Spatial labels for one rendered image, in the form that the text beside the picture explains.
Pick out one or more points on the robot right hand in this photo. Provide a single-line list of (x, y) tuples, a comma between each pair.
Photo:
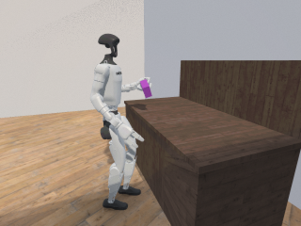
[(126, 131)]

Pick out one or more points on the robot left hand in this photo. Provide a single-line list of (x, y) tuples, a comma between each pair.
[(139, 87)]

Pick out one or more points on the robot right foot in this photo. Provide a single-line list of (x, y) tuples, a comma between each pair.
[(117, 205)]

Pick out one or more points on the table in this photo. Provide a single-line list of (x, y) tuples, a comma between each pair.
[(224, 152)]

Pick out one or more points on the robot right forearm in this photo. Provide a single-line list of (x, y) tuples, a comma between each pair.
[(105, 111)]

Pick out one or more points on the left robot thigh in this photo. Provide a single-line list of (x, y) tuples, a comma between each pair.
[(130, 154)]

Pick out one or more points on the sponge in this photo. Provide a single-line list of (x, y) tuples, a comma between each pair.
[(146, 88)]

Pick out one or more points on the robot left forearm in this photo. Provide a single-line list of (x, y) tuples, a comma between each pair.
[(129, 87)]

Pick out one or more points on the right robot upper arm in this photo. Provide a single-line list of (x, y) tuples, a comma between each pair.
[(101, 71)]

